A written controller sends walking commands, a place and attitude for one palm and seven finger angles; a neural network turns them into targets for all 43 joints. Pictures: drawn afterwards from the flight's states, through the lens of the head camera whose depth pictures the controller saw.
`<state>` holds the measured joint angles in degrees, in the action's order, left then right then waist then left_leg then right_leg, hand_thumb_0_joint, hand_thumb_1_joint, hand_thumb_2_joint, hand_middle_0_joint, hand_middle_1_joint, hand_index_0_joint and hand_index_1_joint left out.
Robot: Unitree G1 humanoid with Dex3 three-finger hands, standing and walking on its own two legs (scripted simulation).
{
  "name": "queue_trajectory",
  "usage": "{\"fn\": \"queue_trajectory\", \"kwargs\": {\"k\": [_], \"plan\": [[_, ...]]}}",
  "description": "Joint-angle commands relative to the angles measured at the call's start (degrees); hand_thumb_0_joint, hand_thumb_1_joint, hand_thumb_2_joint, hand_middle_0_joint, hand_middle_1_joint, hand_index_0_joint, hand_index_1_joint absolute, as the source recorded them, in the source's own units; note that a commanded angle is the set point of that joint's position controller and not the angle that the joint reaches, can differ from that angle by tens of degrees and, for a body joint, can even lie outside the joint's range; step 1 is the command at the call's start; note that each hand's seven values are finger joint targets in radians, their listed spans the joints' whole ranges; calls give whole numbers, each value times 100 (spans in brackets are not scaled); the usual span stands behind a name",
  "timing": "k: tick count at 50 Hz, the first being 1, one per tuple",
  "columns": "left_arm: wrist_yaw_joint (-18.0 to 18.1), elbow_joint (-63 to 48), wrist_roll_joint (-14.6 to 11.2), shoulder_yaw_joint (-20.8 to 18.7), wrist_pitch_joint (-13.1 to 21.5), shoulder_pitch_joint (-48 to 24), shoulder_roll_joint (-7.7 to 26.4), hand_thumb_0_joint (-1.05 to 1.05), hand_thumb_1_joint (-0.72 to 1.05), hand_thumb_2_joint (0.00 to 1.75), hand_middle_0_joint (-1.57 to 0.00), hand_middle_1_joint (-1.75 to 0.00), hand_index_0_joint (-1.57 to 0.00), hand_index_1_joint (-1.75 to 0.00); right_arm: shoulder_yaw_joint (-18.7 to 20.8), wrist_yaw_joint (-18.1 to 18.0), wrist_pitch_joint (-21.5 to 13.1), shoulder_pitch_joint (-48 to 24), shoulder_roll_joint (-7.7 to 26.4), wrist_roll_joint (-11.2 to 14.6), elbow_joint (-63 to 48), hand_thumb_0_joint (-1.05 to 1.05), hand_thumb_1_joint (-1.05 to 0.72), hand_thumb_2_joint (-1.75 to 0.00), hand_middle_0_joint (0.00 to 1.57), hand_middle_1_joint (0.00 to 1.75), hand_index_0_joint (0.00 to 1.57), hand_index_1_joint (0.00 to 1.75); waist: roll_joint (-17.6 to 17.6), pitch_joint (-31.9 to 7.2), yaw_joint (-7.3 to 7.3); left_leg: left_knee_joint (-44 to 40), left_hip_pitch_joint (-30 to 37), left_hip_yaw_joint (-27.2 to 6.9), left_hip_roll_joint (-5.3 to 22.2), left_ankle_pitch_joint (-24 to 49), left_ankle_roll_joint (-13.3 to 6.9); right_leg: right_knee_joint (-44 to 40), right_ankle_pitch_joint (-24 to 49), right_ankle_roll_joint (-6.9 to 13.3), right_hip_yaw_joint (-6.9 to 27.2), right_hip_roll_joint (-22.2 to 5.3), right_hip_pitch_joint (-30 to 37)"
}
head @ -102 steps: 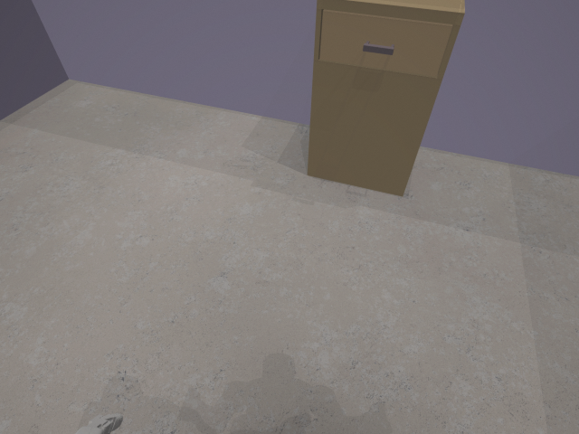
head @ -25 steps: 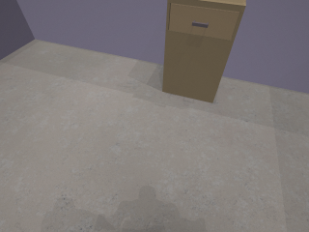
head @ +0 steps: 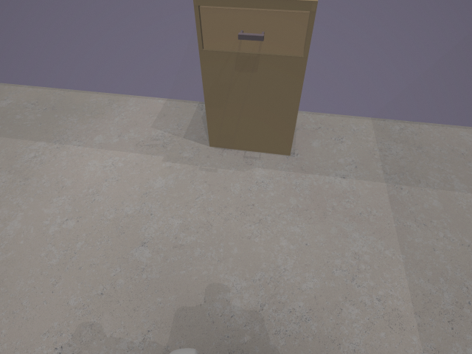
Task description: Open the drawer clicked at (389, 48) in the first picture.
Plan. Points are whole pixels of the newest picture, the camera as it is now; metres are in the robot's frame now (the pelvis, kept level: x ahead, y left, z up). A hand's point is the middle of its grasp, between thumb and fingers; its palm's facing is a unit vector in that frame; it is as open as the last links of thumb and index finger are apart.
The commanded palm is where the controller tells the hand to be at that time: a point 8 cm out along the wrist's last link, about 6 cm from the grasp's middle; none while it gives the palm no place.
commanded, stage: walk to a spot facing it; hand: left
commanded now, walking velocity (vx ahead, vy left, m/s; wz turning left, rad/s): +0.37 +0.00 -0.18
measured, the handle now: (251, 34) +1.33 +0.05 -0.04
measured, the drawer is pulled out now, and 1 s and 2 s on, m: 0.00 0.00 0.00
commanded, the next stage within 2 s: turn to face it in 0.90 s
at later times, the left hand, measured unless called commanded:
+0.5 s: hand (137, 324) +0.20 +0.24 -0.19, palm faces -0.06 -0.99 -0.15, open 7.3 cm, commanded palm none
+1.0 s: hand (218, 184) +0.59 +0.11 -0.18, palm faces -0.40 -0.90 -0.14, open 7.3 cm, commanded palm none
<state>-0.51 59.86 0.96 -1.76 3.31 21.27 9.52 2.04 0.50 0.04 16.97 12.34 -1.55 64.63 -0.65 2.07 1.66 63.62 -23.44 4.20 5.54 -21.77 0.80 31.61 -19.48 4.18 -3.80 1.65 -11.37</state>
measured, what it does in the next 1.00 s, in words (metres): walks ahead, turning right: left foot, then right foot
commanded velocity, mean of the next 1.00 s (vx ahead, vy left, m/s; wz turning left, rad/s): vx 0.31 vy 0.00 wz -0.36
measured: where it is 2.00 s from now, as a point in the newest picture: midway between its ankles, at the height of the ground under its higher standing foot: (261, 284)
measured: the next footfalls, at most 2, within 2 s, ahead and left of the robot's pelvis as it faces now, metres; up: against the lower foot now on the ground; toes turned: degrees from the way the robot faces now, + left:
left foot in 0.36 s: +0.33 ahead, +0.13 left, +0.00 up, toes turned +3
right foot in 1.00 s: +0.53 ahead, -0.13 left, +0.00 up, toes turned -31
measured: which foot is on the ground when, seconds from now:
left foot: up 0.00-0.34, down 0.36-1.00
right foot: down 0.00-0.36, up 0.38-0.98, down 1.00-1.00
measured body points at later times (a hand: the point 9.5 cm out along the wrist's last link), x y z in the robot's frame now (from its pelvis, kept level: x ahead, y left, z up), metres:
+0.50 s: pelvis +0.23 +0.06 -0.01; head +0.23 +0.08 +0.44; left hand +0.21 +0.29 -0.17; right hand +0.28 -0.17 -0.14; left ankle +0.29 +0.12 -0.73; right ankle +0.11 -0.05 -0.63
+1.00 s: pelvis +0.43 +0.00 -0.02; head +0.47 -0.02 +0.43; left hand +0.62 +0.16 -0.16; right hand +0.24 -0.13 -0.16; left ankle +0.30 +0.12 -0.72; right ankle +0.50 -0.11 -0.73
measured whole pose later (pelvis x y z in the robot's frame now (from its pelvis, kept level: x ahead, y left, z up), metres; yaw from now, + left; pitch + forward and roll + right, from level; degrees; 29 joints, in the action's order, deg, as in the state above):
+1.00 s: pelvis +0.43 +0.00 -0.02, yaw -22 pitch +0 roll +0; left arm -2.6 55.3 2.0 -3.7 0.6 6.9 9.3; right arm 1.7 -1.1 -3.3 29.5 5.2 -1.3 65.0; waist 0.4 5.2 -3.3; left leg 33.6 2.9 23.7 7.2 -28.9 1.9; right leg 34.7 -10.0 4.5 -10.9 -0.8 -25.4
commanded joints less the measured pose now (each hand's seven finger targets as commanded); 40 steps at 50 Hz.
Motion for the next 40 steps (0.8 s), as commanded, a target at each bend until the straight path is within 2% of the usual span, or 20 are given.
{"fn": "queue_trajectory", "kwargs": {"k": [1, 4, 8, 9, 12, 14, 15, 16, 17, 18, 19, 20, 21, 22, 23, 25, 26, 28, 34, 40], "plan": [[129, 19, 16, -138, 108, 663, 789, 0, 90, 90, -20, -30, -20, -30, 136, 25, -202, -478, 248, -2, -656, 0, -90, -90, 20, 30, 20, 30, 392, 374, -95, 158, -1414, -137, 231, 823, 123, -2014, 1457, 566, 1870, -1495, 425], [157, 147, 14, -114, 175, 807, 684, 0, 90, 90, -20, -30, -20, -30, 162, 63, -168, -575, 174, 16, -740, 0, -90, -90, 20, 30, 20, 30, 536, 418, -138, -171, -1621, -91, 221, 1216, 189, -2083, 1879, 528, 1563, -1332, 581], [221, 310, 36, -119, 208, 998, 643, 0, 90, 90, -20, -30, -20, -30, 145, 115, -236, -1144, 82, 49, -998, 0, -90, -90, 20, 30, 20, 30, 548, 396, 16, -957, -1881, 32, 206, 1343, 175, -1978, 2588, 598, 1385, -1337, 1166], [229, 332, 37, -115, 199, 1077, 583, 0, 90, 90, -20, -30, -20, -30, 129, 123, -253, -1363, 38, 48, -1087, 0, -90, -90, 20, 30, 20, 30, 582, 533, 94, -1221, -1827, 107, 174, 1362, 154, -1982, 2758, 577, 1352, -1307, 1129], [264, 411, 45, -108, 169, 1069, 585, 0, 90, 90, -20, -30, -20, -30, 85, 139, -311, -1653, -31, 72, -1199, 0, -90, -90, 20, 30, 20, 30, 769, 653, 135, -2042, -1335, 217, 58, 1380, 19, -1904, 3339, 481, 1245, -1300, 1123], [272, 410, 55, -157, 162, 979, 689, 0, 90, 90, -20, -30, -20, -30, 106, 116, -361, -1452, 5, 76, -1158, 0, -90, -90, 20, 30, 20, 30, 751, 517, 17, -2524, -600, 345, -150, 1168, -128, -1482, 4189, 431, 1128, -1321, 1117], [272, 395, 51, -182, 171, 877, 777, 0, 90, 90, -20, -30, -20, -30, 132, 72, -390, -990, 76, 64, -1019, 0, -90, -90, 20, 30, 20, 30, 721, 216, -206, -2781, 35, 454, -333, 1125, -202, -965, 4831, 381, 1037, -1255, 1141], [264, 379, 31, -195, 171, 806, 788, 0, 90, 90, -20, -30, -20, -30, 178, 9, -413, -230, 189, 30, -761, 0, -90, -90, 20, 30, 20, 30, 672, -135, -531, -3096, 982, 523, -509, 1361, -285, -131, 5140, 262, 848, -1084, 930], [245, 350, -7, -206, 178, 810, 718, 0, 90, 90, -20, -30, -20, -30, 240, -52, -427, 664, 467, -5, -506, 0, -90, -90, 20, 30, 20, 30, 421, -672, -873, -3237, 2326, 171, -225, 1661, -408, 990, 4418, 134, 775, -897, 259], [192, 304, -59, -205, 151, 1161, 405, 0, 90, 90, -20, -30, -20, -30, 397, -107, -436, 1357, 1109, -79, -357, 0, -90, -90, 20, 30, 20, 30, -991, -1504, -949, -3380, 3769, -1685, 1194, 1577, -838, 2668, 1739, -104, 302, -202, -982], [147, 143, -88, -142, 164, 1145, 256, 0, 90, 90, -20, -30, -20, -30, 433, -113, -405, 1620, 1362, -36, -318, 0, -90, -90, 20, 30, 20, 30, -1685, -1649, -853, -4499, 3885, -3416, 2317, 1366, -1344, 4362, -1164, -137, 372, 237, -1877], [168, 29, -37, -167, 139, 685, 374, 0, 90, 90, -20, -30, -20, -30, 378, -116, -360, 1097, 1132, 40, -406, 0, -90, -90, 20, 30, 20, 30, -826, -875, -710, -4935, 2981, -3340, 2336, 413, -1447, 4779, -1012, -36, 673, -187, -2160], [149, 26, -11, -152, 101, 398, 296, 0, 90, 90, -20, -30, -20, -30, 300, -134, -400, 643, 743, 45, -482, 0, -90, -90, 20, 30, 20, 30, -667, -424, -547, -5139, 2319, -2796, 2028, 64, -1143, 4871, -403, -88, 683, -429, -2371], [81, 31, 33, -187, 60, 181, 260, 0, 90, 90, -20, -30, -20, -30, 205, -139, -450, 326, 372, 40, -556, 0, -90, -90, 20, 30, 20, 30, -342, 84, -413, -5236, 1571, -2184, 1787, 126, -958, 4750, 22, -126, 663, -640, -2334], [28, 38, 67, -195, -20, 170, 204, 0, 90, 90, -20, -30, -20, -30, 133, -141, -489, 192, 156, 30, -544, 0, -90, -90, 20, 30, 20, 30, -171, 382, -242, -5311, 954, -1634, 1610, 271, -792, 4539, 167, -167, 624, -757, -2068], [7, 105, 107, -195, -209, 459, -33, 0, 90, 90, -20, -30, -20, -30, 78, -153, -558, 165, -9, 36, -498, 0, -90, -90, 20, 30, 20, 30, -365, 438, 22, -5429, 364, -767, 1256, 492, -530, 4254, 481, -243, 556, -748, -1744], [8, 85, 119, -215, -275, 499, -67, 0, 90, 90, -20, -30, -20, -30, 101, -158, -574, 158, -44, 39, -522, 0, -90, -90, 20, 30, 20, 30, -429, 437, 64, -5506, 234, -538, 1201, 464, -523, 4164, 647, -286, 544, -803, -1792], [-20, 3, 122, -246, -340, 387, -35, 0, 90, 90, -20, -30, -20, -30, 117, -175, -611, 219, 10, 51, -537, 0, -90, -90, 20, 30, 20, 30, -338, 383, 107, -5589, 530, -283, 1116, 789, -490, 4031, 1038, -353, 526, -819, -2141], [-108, -429, 111, -341, -426, -613, 194, 0, 90, 90, -20, -30, -20, -30, 135, -234, -642, 768, 167, 96, -402, 0, -90, -90, 20, 30, 20, 30, -259, 478, -90, -5467, 1781, 167, 1232, 1903, -421, 3410, 1518, -539, 383, -942, -3329], [-187, -796, 89, -268, -382, -1660, 94, 0, 90, 90, -20, -30, -20, -30, 99, -263, -588, 1432, 153, 41, -210, 0, -90, -90, 20, 30, 20, 30, -394, 708, -426, -5223, 2528, 710, 1263, 3184, -556, 1881, 1400, -478, -228, -798, -3252]]}}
